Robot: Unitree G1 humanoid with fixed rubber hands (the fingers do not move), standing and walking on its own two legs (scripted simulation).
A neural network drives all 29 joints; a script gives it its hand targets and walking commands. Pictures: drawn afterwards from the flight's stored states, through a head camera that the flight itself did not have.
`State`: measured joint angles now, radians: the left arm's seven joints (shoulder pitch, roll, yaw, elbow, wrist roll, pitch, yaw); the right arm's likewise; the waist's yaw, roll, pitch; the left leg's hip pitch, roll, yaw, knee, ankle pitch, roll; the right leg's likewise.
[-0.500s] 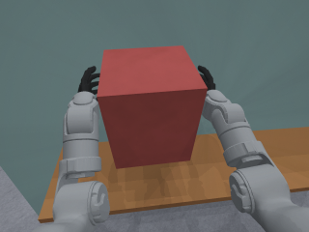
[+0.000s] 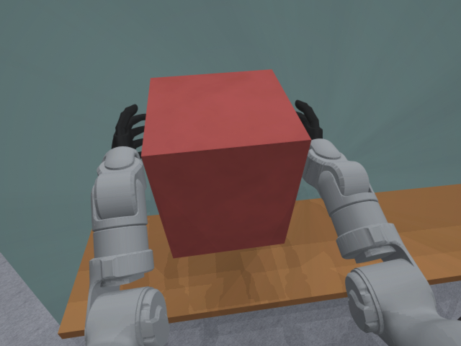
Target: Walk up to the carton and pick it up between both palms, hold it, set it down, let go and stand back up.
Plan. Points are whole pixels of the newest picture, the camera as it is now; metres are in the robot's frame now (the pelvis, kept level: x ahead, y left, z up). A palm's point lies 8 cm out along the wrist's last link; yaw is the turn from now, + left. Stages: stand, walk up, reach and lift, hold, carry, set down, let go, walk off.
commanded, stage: hold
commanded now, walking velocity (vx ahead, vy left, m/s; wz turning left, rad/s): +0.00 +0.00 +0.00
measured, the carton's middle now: (221, 165) +0.37 +0.00 +0.19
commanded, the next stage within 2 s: none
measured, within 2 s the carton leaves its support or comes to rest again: neither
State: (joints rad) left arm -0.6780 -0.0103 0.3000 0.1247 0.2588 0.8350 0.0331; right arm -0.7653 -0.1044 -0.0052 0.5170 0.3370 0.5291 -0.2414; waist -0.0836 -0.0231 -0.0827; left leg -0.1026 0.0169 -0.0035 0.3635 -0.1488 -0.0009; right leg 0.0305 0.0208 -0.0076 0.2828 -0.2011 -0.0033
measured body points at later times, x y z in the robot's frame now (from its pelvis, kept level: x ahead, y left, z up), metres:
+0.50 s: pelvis -0.01 +0.00 +0.00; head -0.09 +0.03 +0.44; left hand +0.37 +0.16 +0.24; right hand +0.37 -0.15 +0.24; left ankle +0.04 +0.12 -0.75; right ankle -0.02 -0.12 -0.75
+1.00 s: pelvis +0.00 +0.00 +0.00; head -0.07 +0.03 +0.44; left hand +0.37 +0.16 +0.23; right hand +0.38 -0.15 +0.23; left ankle +0.04 +0.12 -0.75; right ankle -0.02 -0.12 -0.75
